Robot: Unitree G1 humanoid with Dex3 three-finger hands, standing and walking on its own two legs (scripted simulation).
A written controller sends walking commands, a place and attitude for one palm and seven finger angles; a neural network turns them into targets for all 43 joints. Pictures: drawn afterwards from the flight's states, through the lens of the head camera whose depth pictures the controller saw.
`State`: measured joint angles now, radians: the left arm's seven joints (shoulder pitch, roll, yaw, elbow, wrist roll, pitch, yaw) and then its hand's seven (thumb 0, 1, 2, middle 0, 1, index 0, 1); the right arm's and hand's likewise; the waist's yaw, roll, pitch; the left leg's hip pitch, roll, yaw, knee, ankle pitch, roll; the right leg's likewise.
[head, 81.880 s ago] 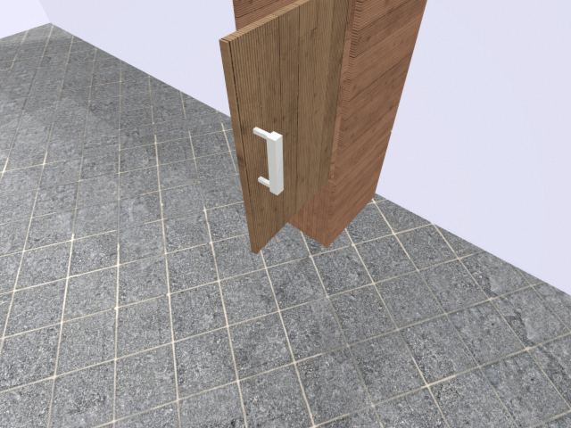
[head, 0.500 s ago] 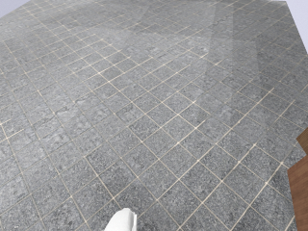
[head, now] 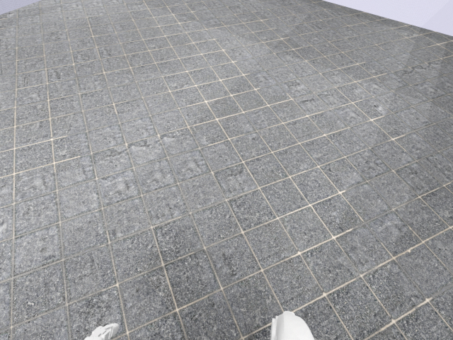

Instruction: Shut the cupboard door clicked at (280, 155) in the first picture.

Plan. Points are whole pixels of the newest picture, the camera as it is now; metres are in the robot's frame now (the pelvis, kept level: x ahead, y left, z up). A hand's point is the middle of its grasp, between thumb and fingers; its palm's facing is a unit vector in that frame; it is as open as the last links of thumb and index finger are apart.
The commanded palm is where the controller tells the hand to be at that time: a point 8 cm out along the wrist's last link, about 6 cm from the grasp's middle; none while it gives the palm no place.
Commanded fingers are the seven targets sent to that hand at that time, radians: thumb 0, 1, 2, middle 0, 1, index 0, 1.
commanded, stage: turn to face it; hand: left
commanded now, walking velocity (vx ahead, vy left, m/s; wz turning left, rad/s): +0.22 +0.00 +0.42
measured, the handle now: out of the picture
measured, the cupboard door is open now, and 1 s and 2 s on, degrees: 21 21 21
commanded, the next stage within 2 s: none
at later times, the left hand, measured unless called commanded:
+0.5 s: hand (167, 309) +0.20 +0.13 -0.16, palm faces -0.02 -0.97 -0.24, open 7.2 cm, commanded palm none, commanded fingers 0.00 0.90 0.90 -0.20 -0.30 -0.20 -0.30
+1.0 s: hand (176, 244) +0.33 +0.14 -0.16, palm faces -0.34 -0.91 -0.24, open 7.4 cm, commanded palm none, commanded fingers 0.00 0.90 0.90 -0.20 -0.30 -0.20 -0.30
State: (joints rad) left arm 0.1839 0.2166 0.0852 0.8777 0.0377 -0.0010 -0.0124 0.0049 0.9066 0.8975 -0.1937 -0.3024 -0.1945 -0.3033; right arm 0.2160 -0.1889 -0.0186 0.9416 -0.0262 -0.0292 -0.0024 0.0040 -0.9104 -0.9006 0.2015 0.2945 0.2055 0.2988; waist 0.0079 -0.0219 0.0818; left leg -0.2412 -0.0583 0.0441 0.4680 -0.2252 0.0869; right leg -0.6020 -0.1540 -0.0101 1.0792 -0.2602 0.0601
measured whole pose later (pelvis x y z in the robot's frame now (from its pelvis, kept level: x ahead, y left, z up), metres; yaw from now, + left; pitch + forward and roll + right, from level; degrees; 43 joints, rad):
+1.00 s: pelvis +0.17 -0.03 +0.00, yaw -23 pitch +1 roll -2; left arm 0.18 0.26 0.10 0.88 0.03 0.08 -0.03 0.00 0.91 0.90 -0.19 -0.30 -0.19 -0.30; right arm 0.19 -0.21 -0.03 0.90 -0.03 0.02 -0.03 0.00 -0.91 -0.90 0.20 0.30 0.21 0.30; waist 0.01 0.01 0.07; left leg -0.21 0.15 0.20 0.52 -0.31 -0.02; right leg -0.38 -0.03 -0.06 0.81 -0.41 0.04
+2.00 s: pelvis +0.18 -0.06 -0.01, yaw -58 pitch +2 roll +0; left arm 0.17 0.20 0.06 0.86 0.02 0.04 0.00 0.00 0.90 0.90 -0.20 -0.30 -0.20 -0.30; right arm 0.20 -0.28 -0.06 0.93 -0.02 0.08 -0.03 0.01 -0.91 -0.90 0.20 0.29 0.20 0.30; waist -0.01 0.07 0.09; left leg -0.48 0.11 0.07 1.09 -0.49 -0.08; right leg -0.27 0.01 -0.03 0.57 -0.33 -0.03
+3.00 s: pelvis +0.19 -0.10 +0.00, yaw -89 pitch +2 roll +1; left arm 0.18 0.19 0.04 0.90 0.02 0.03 0.00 0.00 0.90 0.90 -0.20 -0.30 -0.20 -0.30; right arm 0.22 -0.25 -0.05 0.93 -0.02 0.06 -0.01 0.01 -0.91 -0.90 0.20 0.29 0.20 0.30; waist -0.02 0.03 0.05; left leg -0.51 0.08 0.03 1.04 -0.38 -0.10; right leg -0.23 0.01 0.00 0.48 -0.28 -0.03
